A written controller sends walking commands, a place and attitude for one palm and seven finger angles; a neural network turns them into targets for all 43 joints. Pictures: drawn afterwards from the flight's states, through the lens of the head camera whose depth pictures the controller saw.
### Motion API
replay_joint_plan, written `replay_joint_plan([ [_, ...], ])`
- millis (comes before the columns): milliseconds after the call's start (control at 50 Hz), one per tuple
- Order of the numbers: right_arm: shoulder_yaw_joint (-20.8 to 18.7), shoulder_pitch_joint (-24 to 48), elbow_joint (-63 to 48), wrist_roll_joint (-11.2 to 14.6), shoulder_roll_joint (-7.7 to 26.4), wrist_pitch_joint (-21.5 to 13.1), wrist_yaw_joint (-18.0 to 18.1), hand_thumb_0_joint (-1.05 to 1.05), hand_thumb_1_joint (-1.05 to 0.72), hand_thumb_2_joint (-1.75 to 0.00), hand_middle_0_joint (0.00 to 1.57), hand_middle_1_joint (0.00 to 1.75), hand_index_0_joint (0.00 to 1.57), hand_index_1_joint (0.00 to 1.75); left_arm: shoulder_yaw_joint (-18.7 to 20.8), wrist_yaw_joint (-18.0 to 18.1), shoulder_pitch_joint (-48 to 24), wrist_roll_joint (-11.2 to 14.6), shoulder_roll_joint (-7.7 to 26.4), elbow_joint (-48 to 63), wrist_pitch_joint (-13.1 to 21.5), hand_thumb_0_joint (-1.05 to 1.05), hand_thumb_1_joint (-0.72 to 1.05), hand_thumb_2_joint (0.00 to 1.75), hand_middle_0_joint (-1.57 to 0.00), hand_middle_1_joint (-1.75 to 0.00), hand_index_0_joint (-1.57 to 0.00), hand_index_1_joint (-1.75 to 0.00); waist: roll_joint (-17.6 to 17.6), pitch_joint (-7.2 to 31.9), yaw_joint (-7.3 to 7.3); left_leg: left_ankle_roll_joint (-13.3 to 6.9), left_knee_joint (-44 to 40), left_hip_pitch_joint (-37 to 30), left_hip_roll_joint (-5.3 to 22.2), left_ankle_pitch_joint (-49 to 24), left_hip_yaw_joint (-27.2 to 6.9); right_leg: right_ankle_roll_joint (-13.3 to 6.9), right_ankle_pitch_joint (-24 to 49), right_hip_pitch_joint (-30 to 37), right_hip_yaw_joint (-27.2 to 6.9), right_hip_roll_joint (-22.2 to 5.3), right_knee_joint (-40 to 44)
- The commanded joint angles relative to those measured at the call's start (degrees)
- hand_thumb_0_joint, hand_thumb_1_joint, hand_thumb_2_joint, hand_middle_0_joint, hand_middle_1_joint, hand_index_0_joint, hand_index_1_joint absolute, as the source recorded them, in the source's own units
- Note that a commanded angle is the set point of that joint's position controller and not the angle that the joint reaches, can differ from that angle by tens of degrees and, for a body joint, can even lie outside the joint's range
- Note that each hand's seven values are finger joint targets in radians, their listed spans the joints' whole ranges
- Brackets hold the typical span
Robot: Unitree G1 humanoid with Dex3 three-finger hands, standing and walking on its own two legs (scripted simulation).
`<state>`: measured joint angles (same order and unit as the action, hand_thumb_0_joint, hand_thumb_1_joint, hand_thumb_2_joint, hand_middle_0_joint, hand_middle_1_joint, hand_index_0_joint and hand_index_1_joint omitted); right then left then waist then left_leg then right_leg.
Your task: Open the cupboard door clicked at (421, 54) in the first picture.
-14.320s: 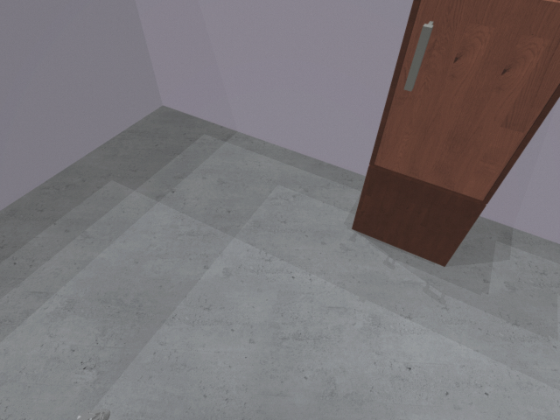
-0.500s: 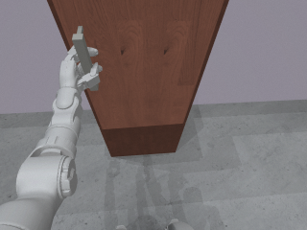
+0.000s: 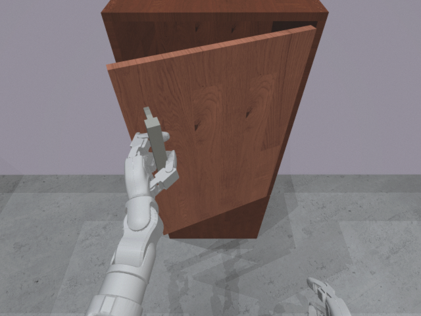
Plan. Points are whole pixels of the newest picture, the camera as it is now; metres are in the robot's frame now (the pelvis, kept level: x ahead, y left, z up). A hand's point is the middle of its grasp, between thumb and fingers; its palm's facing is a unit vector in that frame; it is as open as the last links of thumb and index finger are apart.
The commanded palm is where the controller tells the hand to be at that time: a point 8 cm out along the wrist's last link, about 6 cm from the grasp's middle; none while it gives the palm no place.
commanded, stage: pull the door open along its arc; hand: left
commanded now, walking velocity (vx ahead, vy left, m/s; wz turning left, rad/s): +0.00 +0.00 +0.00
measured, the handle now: (157, 149) +0.41 +0.12 +0.10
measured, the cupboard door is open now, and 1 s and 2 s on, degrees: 23 39 45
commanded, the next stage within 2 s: open thumb and fingers to let go in 0.58 s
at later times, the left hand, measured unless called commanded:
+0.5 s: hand (209, 208) +0.28 +0.01 +0.10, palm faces +0.23 -0.97 -0.04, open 6.1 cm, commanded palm +0.19 +0.03 +0.10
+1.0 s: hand (198, 210) +0.28 +0.03 +0.10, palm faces +0.38 -0.92 -0.03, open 8.6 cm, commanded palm +0.23 +0.05 +0.10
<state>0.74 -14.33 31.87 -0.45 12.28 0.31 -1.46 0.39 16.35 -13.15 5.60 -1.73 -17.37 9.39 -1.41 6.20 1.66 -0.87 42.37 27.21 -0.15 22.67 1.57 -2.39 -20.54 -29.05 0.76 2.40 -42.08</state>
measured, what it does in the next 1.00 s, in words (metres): shifts its weight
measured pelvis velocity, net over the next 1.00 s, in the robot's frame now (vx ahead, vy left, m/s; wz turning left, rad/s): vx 0.00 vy -0.05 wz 0.08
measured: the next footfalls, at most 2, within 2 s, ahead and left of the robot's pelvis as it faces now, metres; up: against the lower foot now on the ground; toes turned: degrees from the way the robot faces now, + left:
none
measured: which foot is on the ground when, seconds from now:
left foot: down 0.00-1.00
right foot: down 0.00-1.00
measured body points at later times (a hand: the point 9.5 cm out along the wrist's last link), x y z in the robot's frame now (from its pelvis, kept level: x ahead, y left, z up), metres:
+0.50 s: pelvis +0.01 -0.04 +0.01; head -0.01 -0.06 +0.45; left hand +0.26 +0.06 +0.11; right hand +0.19 -0.23 -0.09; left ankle -0.02 +0.11 -0.71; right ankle +0.00 -0.09 -0.71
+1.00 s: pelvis +0.00 -0.05 +0.00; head +0.00 -0.08 +0.45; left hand +0.25 +0.08 +0.11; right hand +0.21 -0.24 -0.09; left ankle -0.02 +0.11 -0.71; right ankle +0.00 -0.09 -0.71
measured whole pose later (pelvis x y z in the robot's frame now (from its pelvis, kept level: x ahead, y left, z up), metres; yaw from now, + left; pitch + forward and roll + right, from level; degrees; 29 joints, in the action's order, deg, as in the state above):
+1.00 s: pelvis +0.00 -0.05 +0.00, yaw +5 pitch +2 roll +1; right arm 0.6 -9.1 32.4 -2.0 10.8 2.3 -1.2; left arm -16.3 31.8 7.7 -2.0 -3.9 5.4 -2.0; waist -3.1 3.4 0.2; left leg 1.4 39.5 20.5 0.1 20.9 -4.7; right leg -6.2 -21.3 -21.1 6.4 2.9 -40.0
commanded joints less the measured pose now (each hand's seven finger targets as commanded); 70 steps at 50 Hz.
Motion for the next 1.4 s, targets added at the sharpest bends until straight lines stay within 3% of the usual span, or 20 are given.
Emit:
replay_joint_plan([
  [0, -2.1, 4.9, -7.7, -1.6, 4.7, -1.3, 0.0, 0.0, -0.9, -0.9, 0.2, 0.3, 0.2, 0.3, -0.8, 13.2, -13.4, -6.1, 0.7, 17.8, -0.8, 0.0, 0.9, 0.9, -0.4, -1.35, -0.4, -1.35, 2.1, 13.2, -2.23, 0.2, -5.3, -5.5, 0.0, -16.2, -0.6, 0.9, 16.0, 10.8, 0.9, -2.1, 6.1],
  [40, -2.0, 6.3, -7.6, -2.0, 4.3, -0.5, -0.2, 0.0, -0.9, -0.9, 0.2, 0.3, 0.2, 0.3, -3.7, 17.4, -11.6, -8.2, -2.8, 18.5, -3.5, 0.0, 0.9, 0.9, -0.4, -1.35, -0.4, -1.35, 3.5, 12.9, -1.98, 0.3, -5.1, -5.8, 0.0, -16.7, -1.0, 0.7, 16.0, 11.3, 1.1, -2.3, 6.7],
  [60, -2.2, 6.5, -7.5, -2.3, 4.1, -0.1, -0.2, 0.0, -0.9, -0.9, 0.2, 0.3, 0.2, 0.3, -5.1, 19.1, -10.0, -9.5, -4.2, 18.0, -4.7, 0.0, 0.9, 0.9, -0.4, -1.35, -0.4, -1.35, 6.4, 12.5, -1.67, 0.2, -5.0, -6.0, 0.2, -16.5, -1.3, 0.8, 15.6, 11.4, 1.4, -2.2, 7.2],
  [140, -2.4, 8.3, -7.8, -2.6, 3.1, 1.3, 0.0, 0.0, -0.9, -0.9, 0.2, 0.3, 0.2, 0.3, -11.4, 20.4, -7.0, -12.2, -9.1, 22.5, -7.1, 0.0, 0.9, 0.9, -0.4, -1.35, -0.4, -1.35, 6.2, 12.7, -0.99, 0.2, -4.5, -7.9, 0.0, -17.7, -1.1, 0.7, 19.1, 13.1, 0.6, -2.9, 8.1],
  [360, -1.0, 13.6, -9.4, -1.5, 1.1, 1.2, -0.8, 0.0, -0.9, -0.9, 0.2, 0.3, 0.2, 0.3, -19.3, 17.0, 14.9, -9.0, -14.4, 34.0, -10.1, 0.0, 0.9, 0.9, -0.4, -1.35, -0.4, -1.35, 4.8, 7.2, -3.16, 0.4, -4.4, -10.4, -0.7, -16.1, -2.0, 1.1, 22.0, 16.2, -0.9, -4.6, 12.3],
  [440, -0.6, 14.4, -10.1, -1.3, 0.5, 0.9, -1.8, 0.0, -0.9, -0.9, 0.2, 0.3, 0.2, 0.3, -21.5, 16.2, 23.3, -7.1, -16.5, 40.1, -12.1, 0.0, 0.9, 0.9, -0.4, -1.35, -0.4, -1.35, 6.6, 7.5, -3.74, 0.6, -3.8, -10.4, -1.1, -16.3, -2.0, 1.6, 25.3, 18.1, -1.1, -5.3, 12.5],
  [500, -0.4, 14.6, -10.8, -0.9, 0.6, 1.0, -2.5, 0.0, -0.9, -0.9, 0.2, 0.3, 0.2, 0.3, -23.4, 14.5, 30.1, -6.8, -16.5, 44.9, -13.6, 0.0, 0.9, 0.9, -0.4, -1.35, -0.4, -1.35, 5.9, 7.2, -3.79, 0.7, -3.4, -10.9, -1.0, -17.1, -2.1, 1.5, 27.5, 18.6, -1.4, -5.5, 12.5],
  [600, -0.2, 15.1, -10.4, -1.2, 1.4, 1.1, -1.4, 0.0, -0.9, -0.9, 0.2, 0.3, 0.2, 0.3, -19.0, 14.9, 21.1, -7.2, -11.1, 42.8, -13.1, 0.0, 0.9, 0.9, -0.4, -1.35, -0.4, -1.35, 6.2, 3.6, -2.81, 0.4, -3.3, -10.2, -1.7, -12.8, -2.4, 2.4, 21.3, 15.1, -4.2, -6.1, 14.8],
  [640, -0.2, 15.2, -9.8, -1.5, 1.3, 0.7, -0.8, 0.0, -0.9, -0.9, 0.2, 0.3, 0.2, 0.3, -16.9, 15.6, 17.1, -7.2, -9.9, 39.5, -12.2, 0.0, 0.9, 0.9, -0.4, -1.35, -0.4, -1.35, 8.3, 2.9, -2.61, 0.3, -3.0, -9.0, -2.0, -11.5, -2.9, 2.9, 19.4, 14.5, -5.4, -6.5, 15.7],
  [660, -0.2, 15.1, -8.7, -1.4, 1.6, 0.7, -0.3, 0.0, -0.9, -0.9, 0.2, 0.3, 0.2, 0.3, -14.7, 16.3, 10.6, -7.6, -7.4, 38.0, -11.4, 0.0, 0.9, 0.9, -0.4, -1.35, -0.4, -1.35, 8.0, 2.1, -1.96, 0.1, -3.2, -8.5, -2.2, -11.0, -3.4, 2.6, 16.9, 13.4, -5.6, -6.4, 15.8],
  [680, -0.6, 15.6, -8.8, -1.7, 1.3, 0.5, -0.2, 0.0, -0.9, -0.9, 0.2, 0.3, 0.2, 0.3, -14.9, 16.7, 11.5, -7.7, -8.9, 36.8, -11.2, 0.0, 0.83, 0.87, -0.4, -1.34, -0.4, -1.34, 6.9, 3.4, -3.1, 0.2, -3.0, -8.7, -2.1, -11.0, -3.2, 2.7, 16.7, 13.8, -5.8, -6.7, 15.6],
  [720, -0.5, 15.0, -8.7, -1.9, 1.0, 0.2, -0.1, 0.0, -0.9, -0.9, 0.2, 0.3, 0.2, 0.3, -15.5, 17.2, 13.2, -7.8, -11.0, 35.1, -10.9, 0.0, 0.69, 0.81, -0.38, -1.33, -0.38, -1.33, 7.9, 5.4, -3.38, 0.3, -2.8, -8.3, -2.3, -11.6, -3.2, 2.8, 19.0, 14.9, -5.6, -7.0, 15.0],
  [880, -1.5, 12.1, -9.1, -1.6, 1.7, -0.7, 0.0, 0.0, -0.9, -0.9, 0.2, 0.3, 0.2, 0.3, -19.9, 15.5, 11.8, -9.1, -13.1, 36.8, -8.4, 0.0, 0.13, 0.57, -0.35, -1.27, -0.35, -1.27, 6.9, 9.0, -1.62, 0.0, -3.2, -9.7, -1.6, -14.7, -3.4, 3.0, 26.6, 15.6, -3.5, -6.6, 11.6],
  [1000, -1.4, 12.6, -8.4, -1.4, 1.8, -2.0, 0.7, 0.0, -0.9, -0.9, 0.2, 0.3, 0.2, 0.3, -21.2, 15.6, 4.4, -9.5, -13.1, 33.8, -6.3, 0.0, -0.29, 0.39, -0.32, -1.22, -0.32, -1.22, 7.1, 5.8, -0.25, -0.3, -2.4, -8.9, -1.9, -10.6, -4.0, 2.8, 14.0, 11.0, -4.6, -6.8, 14.0],
  [1060, -1.6, 12.5, -8.0, -1.3, 1.6, -2.6, 0.7, 0.0, -0.9, -0.9, 0.2, 0.3, 0.2, 0.3, -20.5, 16.1, 3.9, -9.5, -12.9, 31.9, -6.0, 0.0, -0.5, 0.3, -0.3, -1.2, -0.3, -1.2, 7.1, 7.3, -1.21, -0.2, -2.7, -8.9, -1.9, -10.7, -3.9, 2.5, 13.0, 11.5, -4.1, -6.5, 13.8],
  [1100, -1.4, 12.6, -8.0, -1.3, 1.5, -2.7, 0.7, 0.0, -0.9, -0.9, 0.2, 0.3, 0.2, 0.3, -20.4, 16.4, 2.7, -9.2, -13.4, 30.8, -6.0, 0.0, -0.5, 0.3, -0.3, -1.2, -0.3, -1.2, 6.8, 7.7, -1.36, -0.2, -3.1, -9.0, -2.0, -10.7, -3.6, 2.4, 12.4, 11.4, -3.5, -6.2, 13.4],
  [1180, -1.3, 12.8, -7.6, -1.3, 1.5, -2.7, 0.5, 0.0, -0.9, -0.9, 0.2, 0.3, 0.2, 0.3, -20.4, 17.3, 1.0, -9.2, -14.6, 27.3, -6.7, 0.0, -0.5, 0.3, -0.27, -1.0, -0.27, -1.0, 7.5, 6.9, -1.73, -0.3, -3.9, -9.2, -1.8, -10.8, -3.3, 1.7, 9.8, 10.5, -1.9, -5.4, 13.3],
  [1280, -1.5, 13.1, -7.4, -1.3, 1.3, -2.9, -0.2, 0.0, -0.9, -0.9, 0.2, 0.3, 0.2, 0.3, -22.1, 18.1, -1.1, -9.9, -16.9, 26.6, -7.0, 0.0, -0.5, 0.3, -0.22, -0.75, -0.22, -0.75, 4.6, 7.0, -1.8, -0.1, -4.0, -10.4, -1.2, -11.7, -3.0, 0.6, 7.6, 8.8, 0.1, -4.1, 11.9],
  [1320, -1.6, 12.9, -7.5, -1.4, 1.4, -3.0, -0.5, 0.0, -0.9, -0.9, 0.2, 0.3, 0.2, 0.3, -21.9, 18.4, -1.2, -9.6, -17.0, 26.3, -7.3, 0.0, -0.5, 0.3, -0.21, -0.65, -0.21, -0.65, 6.0, 7.7, -1.95, -0.1, -4.0, -10.2, -1.0, -11.7, -3.0, 0.6, 7.4, 8.9, 0.5, -3.8, 11.5],
  [1380, -1.5, 13.1, -7.4, -1.3, 1.3, -2.7, -0.9, 0.0, -0.9, -0.9, 0.2, 0.3, 0.2, 0.3, -21.7, 18.6, 0.3, -9.3, -17.2, 26.7, -7.9, 0.0, -0.5, 0.3, -0.18, -0.5, -0.18, -0.5, 5.1, 7.8, -2.56, 0.1, -4.3, -10.2, -0.7, -12.7, -3.1, 0.1, 8.1, 9.1, 1.5, -3.3, 10.3],
])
